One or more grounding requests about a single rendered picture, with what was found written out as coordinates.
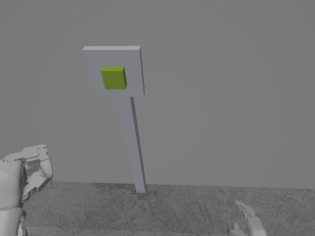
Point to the robot left hand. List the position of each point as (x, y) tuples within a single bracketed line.
[(14, 171)]

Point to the robot right hand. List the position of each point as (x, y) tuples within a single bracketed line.
[(253, 226)]

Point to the robot left forearm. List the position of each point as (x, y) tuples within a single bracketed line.
[(12, 222)]

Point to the panel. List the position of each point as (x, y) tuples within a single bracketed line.
[(129, 57)]

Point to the button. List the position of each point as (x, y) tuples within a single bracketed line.
[(114, 77)]

